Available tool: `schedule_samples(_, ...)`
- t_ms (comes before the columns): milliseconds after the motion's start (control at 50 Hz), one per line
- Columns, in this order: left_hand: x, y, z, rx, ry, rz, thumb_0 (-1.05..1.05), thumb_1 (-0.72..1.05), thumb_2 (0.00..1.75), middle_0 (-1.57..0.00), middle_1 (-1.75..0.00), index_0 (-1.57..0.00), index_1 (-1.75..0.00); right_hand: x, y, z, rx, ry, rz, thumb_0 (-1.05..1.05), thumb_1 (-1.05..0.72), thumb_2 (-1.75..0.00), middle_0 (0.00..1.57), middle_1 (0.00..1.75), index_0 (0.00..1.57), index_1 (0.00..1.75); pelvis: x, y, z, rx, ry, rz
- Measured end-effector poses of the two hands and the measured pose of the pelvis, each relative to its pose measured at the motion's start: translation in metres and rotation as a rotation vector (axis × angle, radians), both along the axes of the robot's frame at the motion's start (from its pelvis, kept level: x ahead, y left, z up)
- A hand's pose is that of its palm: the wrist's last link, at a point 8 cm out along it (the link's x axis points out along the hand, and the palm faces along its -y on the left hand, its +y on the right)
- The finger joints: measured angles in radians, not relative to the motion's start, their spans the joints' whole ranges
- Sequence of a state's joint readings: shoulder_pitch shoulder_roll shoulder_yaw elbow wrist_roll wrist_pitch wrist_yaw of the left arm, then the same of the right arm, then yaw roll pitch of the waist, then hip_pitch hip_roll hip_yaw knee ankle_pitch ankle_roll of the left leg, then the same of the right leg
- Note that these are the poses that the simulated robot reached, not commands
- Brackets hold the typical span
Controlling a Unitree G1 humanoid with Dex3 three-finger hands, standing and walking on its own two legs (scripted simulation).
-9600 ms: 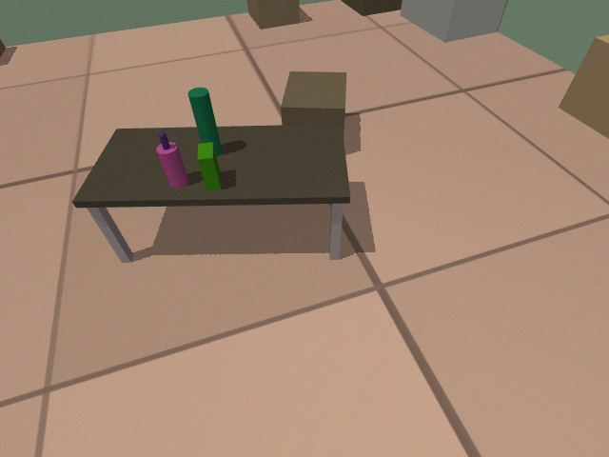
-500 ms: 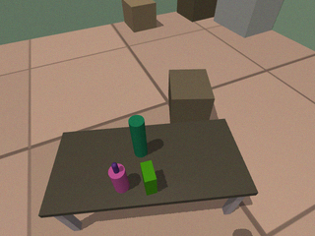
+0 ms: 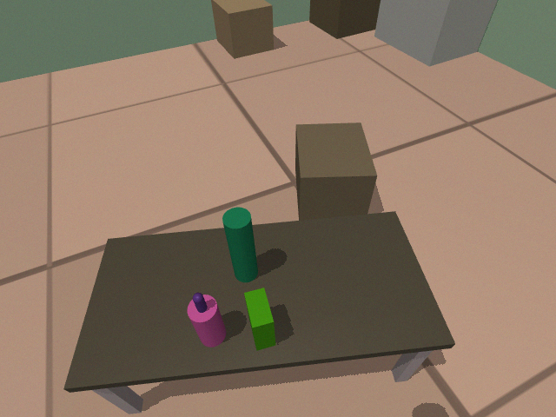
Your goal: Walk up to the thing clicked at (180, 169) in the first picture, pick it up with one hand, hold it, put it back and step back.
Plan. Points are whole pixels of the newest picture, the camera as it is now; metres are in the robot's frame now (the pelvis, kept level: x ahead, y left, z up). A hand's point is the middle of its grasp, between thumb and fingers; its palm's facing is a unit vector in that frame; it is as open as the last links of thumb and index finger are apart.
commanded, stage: stand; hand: left
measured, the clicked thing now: (205, 316) +0.42 +0.20 -0.30
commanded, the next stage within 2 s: none
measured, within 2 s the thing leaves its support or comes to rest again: neither
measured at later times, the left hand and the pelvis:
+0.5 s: hand out of the picture +0.08 +0.25 -0.16, palm faces -0.02 -0.94 -0.34, open 7.3 cm; pelvis +0.00 -0.01 +0.00, yaw +1 degrees
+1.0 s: hand out of the picture +0.07 +0.24 -0.16, palm faces -0.01 -0.94 -0.34, open 7.3 cm; pelvis +0.00 -0.01 +0.00, yaw +1 degrees
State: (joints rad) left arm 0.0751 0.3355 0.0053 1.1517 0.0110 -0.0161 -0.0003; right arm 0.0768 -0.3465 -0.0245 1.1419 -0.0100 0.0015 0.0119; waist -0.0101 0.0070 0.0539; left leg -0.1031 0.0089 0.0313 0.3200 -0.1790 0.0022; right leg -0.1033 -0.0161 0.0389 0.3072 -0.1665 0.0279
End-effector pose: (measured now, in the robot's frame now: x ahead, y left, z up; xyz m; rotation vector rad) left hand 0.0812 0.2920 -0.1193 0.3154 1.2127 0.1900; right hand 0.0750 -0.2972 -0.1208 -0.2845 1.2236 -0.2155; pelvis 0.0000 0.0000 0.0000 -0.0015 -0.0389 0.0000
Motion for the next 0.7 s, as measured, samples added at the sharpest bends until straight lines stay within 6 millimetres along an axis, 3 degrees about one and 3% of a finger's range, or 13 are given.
schedule_samples(220,0.001,-0.001,0.000,-0.002,-0.004,-0.007,0.00,0.91,0.90,-0.20,-0.30,-0.21,-0.30,-0.002,-0.004,0.002,-0.015,0.007,0.016,0.00,-0.91,-0.90,0.20,0.30,0.20,0.30,0.002,-0.002,0.000,0.002,0.000,0.006)
schedule_samples(700,-0.017,-0.001,0.001,0.007,0.021,0.017,0.00,0.91,0.90,-0.20,-0.30,-0.21,-0.30,0.007,-0.007,0.001,-0.013,0.000,0.049,0.00,-0.91,-0.90,0.20,0.30,0.20,0.30,0.003,-0.007,0.000,0.002,0.000,0.019)
